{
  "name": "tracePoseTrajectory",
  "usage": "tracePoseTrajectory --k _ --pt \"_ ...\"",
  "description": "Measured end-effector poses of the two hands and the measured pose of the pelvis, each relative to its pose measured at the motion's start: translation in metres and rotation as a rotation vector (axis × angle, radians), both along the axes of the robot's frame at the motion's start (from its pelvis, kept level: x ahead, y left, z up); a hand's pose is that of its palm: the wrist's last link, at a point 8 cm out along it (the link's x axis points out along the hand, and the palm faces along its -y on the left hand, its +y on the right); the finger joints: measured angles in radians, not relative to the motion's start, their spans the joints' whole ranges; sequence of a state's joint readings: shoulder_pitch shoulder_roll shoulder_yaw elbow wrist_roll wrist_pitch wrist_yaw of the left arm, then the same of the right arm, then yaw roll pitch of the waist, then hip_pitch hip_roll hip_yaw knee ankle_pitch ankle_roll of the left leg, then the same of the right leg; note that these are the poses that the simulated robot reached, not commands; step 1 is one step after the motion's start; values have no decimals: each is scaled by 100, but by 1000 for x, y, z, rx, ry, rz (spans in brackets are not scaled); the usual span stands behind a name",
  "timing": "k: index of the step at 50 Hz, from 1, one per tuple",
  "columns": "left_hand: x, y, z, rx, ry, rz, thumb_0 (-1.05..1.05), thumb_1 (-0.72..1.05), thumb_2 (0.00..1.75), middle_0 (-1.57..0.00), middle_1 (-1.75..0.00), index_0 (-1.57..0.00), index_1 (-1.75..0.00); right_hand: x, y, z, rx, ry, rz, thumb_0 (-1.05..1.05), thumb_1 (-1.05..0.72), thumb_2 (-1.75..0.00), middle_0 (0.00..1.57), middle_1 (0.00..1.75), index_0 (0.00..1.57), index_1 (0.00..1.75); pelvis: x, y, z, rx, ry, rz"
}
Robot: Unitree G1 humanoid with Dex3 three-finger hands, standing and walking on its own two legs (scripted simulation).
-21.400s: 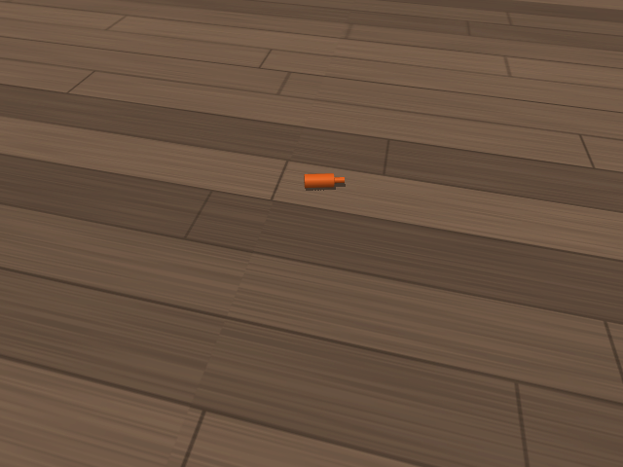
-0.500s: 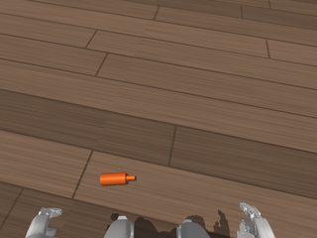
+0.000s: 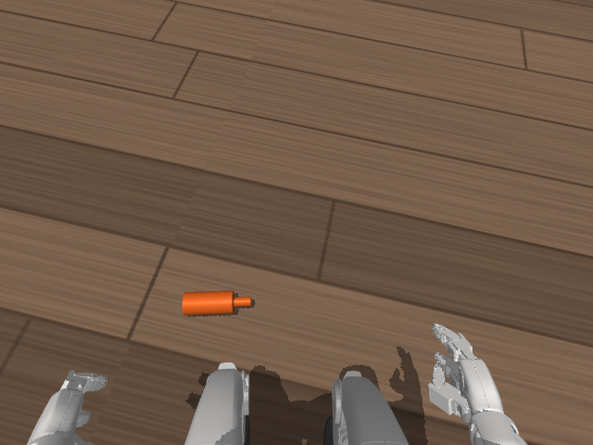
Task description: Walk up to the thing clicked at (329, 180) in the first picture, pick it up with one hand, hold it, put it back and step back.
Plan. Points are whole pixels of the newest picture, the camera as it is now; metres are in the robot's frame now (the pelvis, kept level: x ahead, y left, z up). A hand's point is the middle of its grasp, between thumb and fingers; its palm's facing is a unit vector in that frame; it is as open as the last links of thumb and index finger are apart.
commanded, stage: rise first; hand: left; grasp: from above
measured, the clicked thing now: (218, 302) +0.44 +0.20 -0.62
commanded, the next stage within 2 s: none
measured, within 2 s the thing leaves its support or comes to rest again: neither
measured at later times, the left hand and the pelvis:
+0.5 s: hand (142, 353) +0.27 +0.30 -0.34, palm faces -0.46 -0.37 -0.81, open 14.1 cm; pelvis -0.07 -0.01 -0.20, yaw -3 degrees
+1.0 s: hand (159, 327) +0.33 +0.31 -0.43, palm faces -0.47 -0.09 -0.88, open 14.2 cm; pelvis -0.09 +0.00 -0.29, yaw -6 degrees
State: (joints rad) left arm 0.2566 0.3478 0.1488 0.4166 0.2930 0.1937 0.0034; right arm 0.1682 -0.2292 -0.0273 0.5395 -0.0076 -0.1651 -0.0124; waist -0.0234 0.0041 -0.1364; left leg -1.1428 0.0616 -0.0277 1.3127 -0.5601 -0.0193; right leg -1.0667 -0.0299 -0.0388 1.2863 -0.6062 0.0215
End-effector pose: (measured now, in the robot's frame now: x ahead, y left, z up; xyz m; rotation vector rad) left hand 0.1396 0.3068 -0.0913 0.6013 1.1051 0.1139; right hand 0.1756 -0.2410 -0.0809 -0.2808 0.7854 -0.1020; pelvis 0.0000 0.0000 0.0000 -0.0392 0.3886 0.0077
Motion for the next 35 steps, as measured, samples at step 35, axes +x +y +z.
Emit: tracePoseTrajectory --k 35 --pt "170 2 -236 453 -220 -757 0 -54 105 -7 -104 -6 -105 -168 -36 -285 -29 480 -80 1 -88 -90 20 30 20 30 -83 -3 -244 -31 186 -61"
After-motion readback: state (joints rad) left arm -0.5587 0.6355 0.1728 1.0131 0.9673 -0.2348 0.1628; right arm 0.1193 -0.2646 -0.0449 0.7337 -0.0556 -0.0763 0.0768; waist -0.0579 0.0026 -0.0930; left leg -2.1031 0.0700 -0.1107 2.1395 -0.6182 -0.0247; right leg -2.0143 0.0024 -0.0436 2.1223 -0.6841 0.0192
